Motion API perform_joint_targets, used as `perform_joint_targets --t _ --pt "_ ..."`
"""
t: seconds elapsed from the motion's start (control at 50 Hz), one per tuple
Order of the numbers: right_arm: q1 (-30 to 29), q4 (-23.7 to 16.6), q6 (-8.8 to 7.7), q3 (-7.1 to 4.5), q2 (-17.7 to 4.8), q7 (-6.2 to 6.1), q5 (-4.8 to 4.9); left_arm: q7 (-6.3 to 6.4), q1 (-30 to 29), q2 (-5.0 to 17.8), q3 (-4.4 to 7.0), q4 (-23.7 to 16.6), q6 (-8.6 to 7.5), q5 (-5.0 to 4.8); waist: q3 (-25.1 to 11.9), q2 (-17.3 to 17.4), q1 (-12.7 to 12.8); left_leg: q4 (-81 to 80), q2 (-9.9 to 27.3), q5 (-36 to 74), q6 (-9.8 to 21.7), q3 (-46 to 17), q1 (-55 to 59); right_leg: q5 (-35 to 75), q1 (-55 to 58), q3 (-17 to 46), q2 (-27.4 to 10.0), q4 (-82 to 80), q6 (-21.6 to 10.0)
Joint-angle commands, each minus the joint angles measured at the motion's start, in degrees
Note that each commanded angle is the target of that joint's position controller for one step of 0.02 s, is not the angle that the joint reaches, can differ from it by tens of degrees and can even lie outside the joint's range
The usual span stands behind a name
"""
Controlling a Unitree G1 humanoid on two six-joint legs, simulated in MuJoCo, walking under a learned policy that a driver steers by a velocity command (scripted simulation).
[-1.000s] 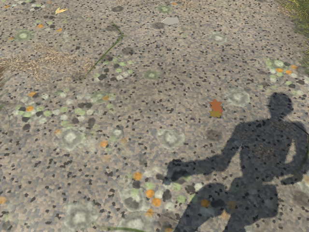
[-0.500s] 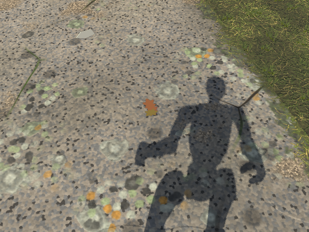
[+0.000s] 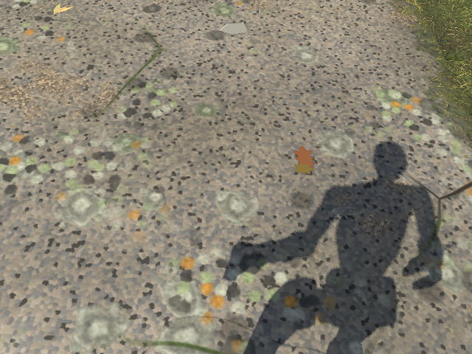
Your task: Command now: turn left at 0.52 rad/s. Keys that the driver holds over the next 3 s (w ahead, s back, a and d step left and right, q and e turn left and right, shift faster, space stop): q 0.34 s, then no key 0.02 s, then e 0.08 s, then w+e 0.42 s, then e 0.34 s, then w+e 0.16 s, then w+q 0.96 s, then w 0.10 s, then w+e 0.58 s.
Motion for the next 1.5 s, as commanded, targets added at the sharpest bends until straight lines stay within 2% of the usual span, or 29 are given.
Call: perform_joint_targets --t 0.02,0.06,0.34,0.42,0.46,0.48,0.5,0.52,0.56,0.68,0.74,0.78,0.8,0.82,0.84,0.86,0.9,0.96,1.04,1.12,1.18,1.2,1.22,1.24,1.26,1.28,1.32,1.4,1.5 --pt "1.82 -3.82 -3.15 -3.12 -12.4 -0.17 -0.16 0.45 -4.48 5.62 1.43 -5.6 -0.94 -1.01 -7.42 7.99 -1.11 -16.18 17.53 30.62 13.65 -23.4 13.73 -1.43 -16.99 8.71 1.65 18.02 -0.07" --pt "-2.13 -4.7 -2.95 -1.99 -9.35 -1.04 1.33 1.09 -2.56 6.48 1.98 -4.12 -0.88 -0.12 -6.53 7.12 0.68 -16.39 13.86 28.19 9.96 -19.97 11.94 6.24 -15.63 9.29 1.23 15.78 0.34" --pt "-2.08 -7.1 -1.07 -2.52 -11.42 -1.75 0.7 0.04 -1.89 5.07 1.45 -4.61 -3.14 -0.89 -6.81 10.82 -1.03 -14.59 9.52 18.02 10.16 -27.55 8.67 10.7 -5.92 11.3 5.15 -8.39 3.0" --pt "-3.97 -7.22 -0.5 -1.09 -8.48 -1.64 0.41 -1.2 1.82 4.88 0.94 -3.42 -3.94 -1.04 -10.34 10.94 -0.52 -9.87 10.0 28.63 9.02 -26.9 9.49 12.61 1.76 8.99 3.8 -15.63 1.52" --pt "-3.38 -5.65 -0.57 1.0 -3.8 -1.66 0.39 -2.18 4.54 1.89 -0.37 -2.3 -4.44 -0.17 -11.48 8.6 1.82 -9.51 6.83 18.29 5.01 -23.98 5.85 26.49 13.2 8.74 2.49 -31.53 -0.5" --pt "0.08 -4.09 -1.05 1.65 -2.04 -1.41 -0.91 -2.22 4.42 3.46 -0.52 -2.17 -4.48 0.78 -11.29 3.73 -0.04 -6.29 2.87 6.24 1.88 -19.92 2.61 29.78 17.81 14.8 -1.96 -32.37 -2.5" --pt "4.16 -3.68 -1.54 1.63 -2.41 -1.21 -2.28 -1.91 3.22 7.44 -0.27 -3.1 -4.29 0.78 -10.0 -5.85 -4.0 0.75 -3.68 -8.93 -1.18 -12.49 -1.56 30.56 17.94 23.38 -8.39 -32.37 -7.34" --pt "0.36 -5.57 -2.14 0.87 -4.98 -1.41 -1.41 -1.84 4.28 9.1 0.15 -2.04 -4.1 0.51 -6.57 -10.94 -2.47 2.16 -4.17 -11.64 -2.92 -7.74 -5.64 8.86 12.46 32.25 -12.21 -36.99 -15.12" --pt "-7.56 -6.55 -3.59 -0.54 -9.04 -1.69 0.41 -1.4 7.55 9.86 0.51 -1.59 -4.17 -0.55 0.61 -9.85 2.78 10.04 -2.62 -10.89 -4.1 -6.5 -11.77 -7.71 10.44 38.34 -12.82 -43.17 -16.81" --pt "-8.51 -5.76 -7.71 0.54 -2.5 0.48 0.81 0.27 10.58 8.41 0.55 -1.66 -4.13 -2.13 -2.47 -7.1 2.85 1.14 -2.67 -4.52 -4.78 -3.89 -7.66 6.71 13.27 28.52 -4.76 -40.4 -13.83" --pt "-4.43 -4.03 -8.3 -0.11 -3.06 0.62 1.99 0.28 9.33 8.83 0.9 -3.52 -3.11 -2.17 -4.36 -7.32 0.12 -12.01 -3.84 6.21 -4.58 -2.51 5.51 8.03 6.75 28.14 -2.62 -37.55 -13.35" --pt "1.75 -2.37 -7.98 -1.24 -5.52 -0.35 2.2 -0.01 9.07 5.53 0.1 -4.65 -3.24 -1.85 -6.75 -4.81 -2.85 -14.46 -0.18 9.11 -3.72 -3.86 19.32 5.89 -2.05 27.18 -0.11 -31.66 -10.06" --pt "9.37 -1.42 -7.7 -1.88 -7.9 -1.22 1.76 -0.42 8.05 1.0 -1.25 -5.63 -3.67 -1.4 -10.26 1.26 -6.12 -16.12 8.97 1.36 -1.18 -13.1 29.46 0.78 -10.59 22.86 3.41 -19.0 -6.69" --pt "12.81 -0.34 -7.29 -3.32 -14.26 -0.88 -0.14 -0.35 6.63 -1.5 -1.97 -9.39 -4.57 -2.57 -9.7 15.59 -6.13 -23.38 21.58 -17.89 5.84 -34.58 29.92 -2.79 -22.3 15.12 8.12 -4.87 -4.75" --pt "9.42 -0.59 -7.65 -2.9 -12.27 -0.52 -0.5 -0.35 7.64 3.22 -0.9 -9.29 -5.19 -2.92 -4.48 13.4 -3.95 -25.14 24.65 -23.1 9.0 -39.03 24.78 -0.78 -26.17 15.5 2.44 5.27 -4.3" --pt "7.13 -1.01 -8.02 -1.8 -8.06 -0.63 0.08 -0.78 8.41 5.47 -0.12 -8.0 -5.28 -2.92 -0.97 11.26 -2.92 -25.29 21.63 -19.81 7.94 -33.59 23.05 4.15 -27.99 15.53 1.24 9.05 -4.51" --pt "3.7 -1.27 -7.96 -0.9 -5.21 -0.83 -0.13 -1.21 9.18 4.85 0.25 -6.62 -4.89 -2.04 1.22 8.38 -1.44 -24.43 17.18 3.72 5.73 -20.86 20.71 11.09 -27.13 14.34 0.16 11.23 -3.44" --pt "2.07 -1.48 -7.35 -1.0 -6.03 -1.3 -0.56 -2.3 7.5 2.27 -0.27 -8.62 -4.56 -1.49 -0.85 8.68 -0.65 -21.94 13.41 36.89 5.03 -6.48 15.99 16.88 -22.15 8.96 -0.13 9.61 -0.79" --pt "1.9 -0.74 -5.65 -1.44 -8.16 -2.36 0.28 -3.97 1.49 -0.75 -1.71 -12.58 -4.2 -1.28 -1.24 8.15 -1.97 -21.12 11.61 39.74 5.17 1.71 11.53 25.88 -13.93 4.13 0.16 -6.35 0.17" --pt "2.13 -0.15 -5.04 -2.14 -10.51 -2.52 1.75 -5.58 1.47 2.73 -0.31 -14.28 -3.73 -1.17 -4.45 8.49 -0.36 -14.44 13.82 46.19 3.83 3.36 13.9 25.4 -6.36 2.08 2.89 -13.9 -3.34" --pt "1.54 -0.77 -4.93 -1.87 -9.22 -2.48 2.45 -4.64 13.37 8.23 2.73 -11.9 -3.4 -0.88 -11.5 5.2 6.52 7.12 10.35 46.78 -0.02 6.34 9.83 31.13 12.07 1.32 7.36 -22.94 -8.75" --pt "5.01 -1.93 -5.32 -0.51 -5.47 -1.85 -0.07 -3.01 16.49 12.51 3.64 -12.22 -2.91 -1.0 -15.94 -5.66 6.16 24.81 5.89 13.7 -3.6 6.59 -4.21 53.02 26.77 15.08 -2.96 -22.52 -13.42" --pt "11.71 -3.39 -5.82 1.11 -2.15 -0.92 -1.79 -2.59 13.16 17.19 3.5 -14.98 -3.24 0.39 -25.83 -13.76 0.43 43.08 -3.83 -24.91 -6.13 -1.23 -19.82 55.51 38.74 44.74 -19.27 -23.53 -27.69" --pt "7.28 -2.74 -6.09 -0.35 -8.78 -0.01 0.02 -2.93 14.67 11.97 2.8 -15.19 -3.31 -0.64 -28.94 -4.78 5.93 46.12 -1.11 -18.53 -5.65 -9.49 -22.0 33.57 36.39 44.21 -17.12 -29.69 -27.55" --pt "2.94 -4.69 -6.18 -0.54 -9.42 0.26 1.65 -3.0 11.88 9.86 2.05 -14.61 -3.67 -1.64 -19.7 -3.69 4.87 43.2 0.92 -12.41 -4.56 -8.39 -25.85 16.61 29.69 38.97 -14.04 -32.92 -24.21" --pt "1.54 -4.68 -6.16 -0.44 -8.71 -0.09 1.17 -2.87 9.52 8.3 1.59 -14.31 -3.71 -2.48 -13.51 0.12 3.12 37.64 3.48 -7.99 -4.15 -7.88 -26.08 5.2 22.08 35.49 -10.76 -35.36 -20.65" --pt "1.02 -4.78 -5.65 -0.74 -9.01 -0.56 0.06 -2.48 4.9 7.52 0.97 -15.45 -3.79 -1.03 -7.84 -1.78 0.05 29.83 4.93 -2.76 -4.17 -7.65 -19.33 3.82 8.57 31.52 -6.99 -38.62 -18.41" --pt "3.27 -2.99 -5.9 0.55 -5.13 -0.7 -0.58 -1.47 4.13 6.76 0.73 -14.72 -4.61 -0.38 -8.59 -3.79 -0.36 18.61 4.27 3.96 -6.29 -4.57 -13.36 10.5 2.95 23.25 -3.83 -39.18 -18.05" --pt "-2.33 -4.45 -6.44 1.57 -4.37 -0.15 0.82 -2.26 8.1 8.47 0.73 -11.62 -5.31 -0.36 -6.91 -4.7 3.85 6.73 4.94 11.05 -6.03 -3.85 -11.17 7.79 3.47 21.07 -6.32 -39.01 -16.48"
Next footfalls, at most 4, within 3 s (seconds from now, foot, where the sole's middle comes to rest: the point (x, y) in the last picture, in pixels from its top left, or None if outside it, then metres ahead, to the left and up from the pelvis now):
0.48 right None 0.10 -0.13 -0.77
0.78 left None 0.11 0.13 -0.77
1.20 right None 0.35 -0.10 -0.77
1.68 left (184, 336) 0.49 0.12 -0.77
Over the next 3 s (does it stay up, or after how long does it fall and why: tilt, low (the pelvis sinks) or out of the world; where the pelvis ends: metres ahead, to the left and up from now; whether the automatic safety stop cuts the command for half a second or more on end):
stays up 1.05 0.10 0.01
